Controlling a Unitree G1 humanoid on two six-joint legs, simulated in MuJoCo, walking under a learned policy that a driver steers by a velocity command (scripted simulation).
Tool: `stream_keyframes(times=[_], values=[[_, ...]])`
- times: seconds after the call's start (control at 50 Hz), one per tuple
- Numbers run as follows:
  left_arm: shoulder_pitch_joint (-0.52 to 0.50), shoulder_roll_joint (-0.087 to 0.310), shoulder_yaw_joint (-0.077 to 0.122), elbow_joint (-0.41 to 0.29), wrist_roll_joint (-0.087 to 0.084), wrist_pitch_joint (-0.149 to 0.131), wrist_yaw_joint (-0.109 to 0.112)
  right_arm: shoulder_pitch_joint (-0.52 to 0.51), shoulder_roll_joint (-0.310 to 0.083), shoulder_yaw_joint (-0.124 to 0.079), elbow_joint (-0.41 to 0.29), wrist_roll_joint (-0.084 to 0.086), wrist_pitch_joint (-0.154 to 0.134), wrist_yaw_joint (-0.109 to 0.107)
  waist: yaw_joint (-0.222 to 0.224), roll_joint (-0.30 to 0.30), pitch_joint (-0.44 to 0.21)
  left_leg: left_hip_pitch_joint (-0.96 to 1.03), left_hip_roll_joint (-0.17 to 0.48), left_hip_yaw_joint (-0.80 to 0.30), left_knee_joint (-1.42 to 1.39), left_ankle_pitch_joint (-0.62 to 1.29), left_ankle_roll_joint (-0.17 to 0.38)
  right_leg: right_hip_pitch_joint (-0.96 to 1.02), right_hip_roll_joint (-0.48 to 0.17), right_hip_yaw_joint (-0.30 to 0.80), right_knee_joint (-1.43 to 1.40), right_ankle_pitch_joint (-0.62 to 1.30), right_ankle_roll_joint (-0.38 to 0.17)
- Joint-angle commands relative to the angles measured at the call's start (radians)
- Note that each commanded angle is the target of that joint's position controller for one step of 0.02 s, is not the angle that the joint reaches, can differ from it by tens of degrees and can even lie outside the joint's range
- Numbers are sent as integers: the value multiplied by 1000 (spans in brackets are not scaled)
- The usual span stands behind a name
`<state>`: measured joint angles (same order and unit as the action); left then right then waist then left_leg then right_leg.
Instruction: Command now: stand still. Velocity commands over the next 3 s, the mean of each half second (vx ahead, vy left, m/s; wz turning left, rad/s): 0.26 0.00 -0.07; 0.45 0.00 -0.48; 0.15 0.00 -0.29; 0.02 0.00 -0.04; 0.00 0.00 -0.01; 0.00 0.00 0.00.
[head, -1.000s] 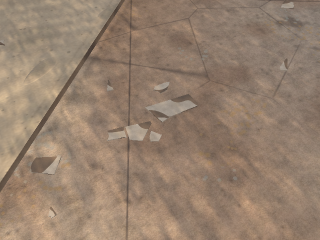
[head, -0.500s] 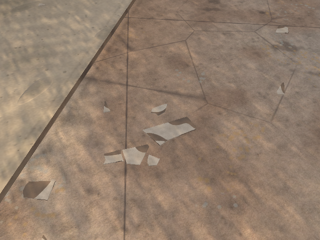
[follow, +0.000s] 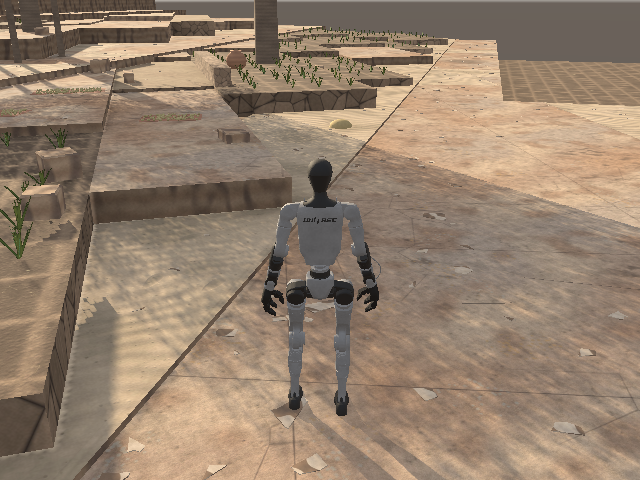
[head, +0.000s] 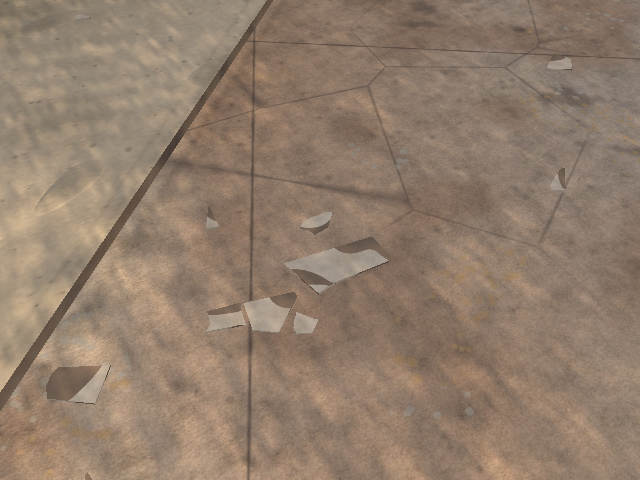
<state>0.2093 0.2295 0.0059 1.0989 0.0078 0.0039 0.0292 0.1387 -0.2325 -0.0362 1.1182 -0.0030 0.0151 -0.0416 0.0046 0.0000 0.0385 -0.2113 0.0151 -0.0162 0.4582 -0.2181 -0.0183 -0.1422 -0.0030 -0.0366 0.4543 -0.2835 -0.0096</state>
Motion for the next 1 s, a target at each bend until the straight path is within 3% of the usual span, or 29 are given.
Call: stream_keyframes(times=[0.02, 0.06, 0.1, 0.14, 0.16, 0.2, 0.24, 0.28, 0.3, 0.32, 0.34, 0.36, 0.38, 0.4, 0.42, 0.46, 0.48, 0.58, 0.68, 0.74, 0.78, 0.8, 0.82, 0.84, 0.86, 0.88, 0.9, 0.94, 1.0], values=[[36, 104, 15, -21, 0, -8, 4, 4, -108, -14, -20, 0, -7, -4, -2, 0, -6, 37, 20, -14, -60, 124, 27, -77, -37, 37, -105, 83, -10], [63, 96, 14, -10, -1, -8, 6, 26, -95, -10, -6, 0, -7, -5, -2, -7, -25, 41, 5, 2, -56, 27, 27, -71, -31, 34, -117, -24, -15], [72, 143, 32, -16, -15, -3, 13, 29, -102, -15, -7, 9, -7, -8, 6, -56, 20, -47, -47, 58, 28, -254, 34, -104, -55, 89, -151, -342, -60], [123, 192, 52, -21, -25, -11, 15, -13, -84, -13, -37, 8, -29, 0, 33, -148, 79, -192, -56, 93, 196, -275, 40, -100, -202, 293, -264, -567, -146], [141, 218, 65, -19, -30, -21, 15, -27, -68, -9, -50, 11, -44, 9, 40, -186, 104, -227, -16, 70, 310, -220, 49, -114, -300, 418, -315, -585, -203], [128, 190, 65, -34, -23, -43, 13, -32, -74, -15, -65, 26, -67, 26, 28, -164, 136, -346, 49, 15, 432, -281, 74, -70, -366, 482, -333, -491, -238], [89, 174, 66, -59, -38, -55, 6, -22, -76, -17, -73, 37, -86, 37, 3, -128, 123, -326, 75, 8, 300, -289, 95, -31, -323, 387, -300, -359, -190], [42, 185, 70, -76, -49, -50, 0, 75, -63, -25, -29, 34, -97, 40, -55, -103, 71, -38, 3, 110, 65, -101, 88, -151, -215, 220, -219, -256, -141], [53, 180, 69, -79, -45, -46, -4, 166, -66, -34, 14, 28, -94, 40, -78, -87, 41, 114, -45, 141, 35, -30, 68, -224, -170, 171, -148, -217, -132], [40, 154, 60, -88, -40, -50, -7, 258, -80, -43, 41, 25, -90, 40, -112, -26, 16, 228, -17, 76, 1, -40, 73, -295, -123, 111, -8, -124, -106], [25, 72, 37, -108, -21, -56, -17, 383, -161, -62, 50, 21, -91, 30, -148, 220, -37, 354, 202, -240, -134, -130, 137, -441, -24, -6, 369, -131, -39], [19, 43, 35, -146, -41, -73, -12, 466, -235, -69, 59, 10, -107, 42, -153, 348, -71, 396, 390, -646, -291, -315, 281, -621, 69, 53, 629, -301, -30], [-6, 88, 45, -154, -70, -87, -12, 384, -176, -47, 43, 3, -127, 44, -111, 186, 13, 331, 416, -648, -295, -410, 292, -706, 4, 171, 779, -261, -57], [-13, 102, 49, -155, -80, -97, -19, 302, -121, -31, 13, 7, -140, 44, -79, 127, 70, 294, 376, -519, -295, -385, 243, -753, -35, 201, 801, -137, -85], [4, 103, 54, -140, -70, -100, -22, 238, -101, -20, -10, 8, -145, 48, -49, 95, 80, 263, 328, -390, -302, -260, 197, -731, -60, 196, 771, -39, -93], [10, 114, 70, -128, -52, -94, -28, 209, -61, -7, -24, 0, -141, 49, -28, 101, 72, 231, 247, -159, -296, 33, 125, -655, -89, 178, 667, 83, -90], [13, 93, 70, -124, -50, -86, -36, 236, -57, -4, -20, -10, -139, 44, -31, 106, 55, 223, 226, -93, -293, 134, 117, -624, -85, 157, 653, 120, -80], [-144, 31, 54, -211, -41, -67, -52, 254, -105, -7, -38, -22, -130, 12, -42, 54, 94, 162, 205, 79, -346, 314, 132, -624, -73, 89, 426, 273, -35], [-304, 14, 37, -302, -35, -66, -86, 330, -129, -16, -38, -2, -116, -1, -72, 46, 122, 234, 234, 189, -323, 462, 120, -567, -53, -32, 227, 302, -66], [-277, 51, 56, -330, -36, -67, -103, 304, -168, -29, -62, 3, -99, -9, -8, 98, 52, 323, 260, 238, -155, 947, 108, -437, 16, -104, 203, 199, -121], [-88, 130, 96, -299, -40, -59, -107, 260, -201, -40, -94, 0, -82, -15, 103, 147, -71, 313, 268, 240, 122, 1162, 100, -199, 76, -118, 201, 132, -171], [69, 189, 130, -263, -40, -53, -96, 225, -206, -41, -115, 4, -83, -10, 191, 125, -147, 192, 232, 244, 351, 1046, 75, 50, 87, -70, 114, 180, -211], [177, 258, 149, -238, -38, -37, -69, 238, -147, -24, -145, -18, -100, 3, 186, -61, -235, -95, 138, 232, 705, 372, 42, 333, -100, 241, 97, 122, -273], [148, 305, 148, -273, -25, -48, -67, 322, -22, 11, -198, 4, -143, 31, 73, -232, -386, -461, -78, 42, 1041, -356, 5, 593, -352, 873, -86, -50, -498], [162, 223, 128, -257, -17, -58, -64, 162, -118, -14, -236, 41, -187, 46, 137, -109, -331, -578, -26, -114, 1076, -302, 44, 541, -320, 855, -202, -113, -431], [98, 173, 115, -263, -18, -74, -62, 95, -150, -23, -271, 63, -201, 47, 104, -69, -185, -613, 25, -98, 1002, -204, 71, 394, -284, 687, -216, -59, -377], [5, 141, 102, -286, -22, -87, -69, 96, -146, -27, -262, 48, -200, 35, 37, 49, -103, -546, 70, -91, 904, -138, 68, 211, -234, 565, -231, 57, -337], [-84, 114, 89, -321, -13, -94, -66, 143, -162, -47, -257, 19, -167, 23, -35, 35, -50, -394, 115, -89, 787, -105, 34, -18, -167, 412, -244, 271, -304], [-56, 166, 97, -324, -10, -90, -44, 102, -132, -49, -305, -14, -136, 9, -55, 9, -26, -316, 91, -29, 608, -61, -32, -192, -114, 264, -214, 658, -293]])
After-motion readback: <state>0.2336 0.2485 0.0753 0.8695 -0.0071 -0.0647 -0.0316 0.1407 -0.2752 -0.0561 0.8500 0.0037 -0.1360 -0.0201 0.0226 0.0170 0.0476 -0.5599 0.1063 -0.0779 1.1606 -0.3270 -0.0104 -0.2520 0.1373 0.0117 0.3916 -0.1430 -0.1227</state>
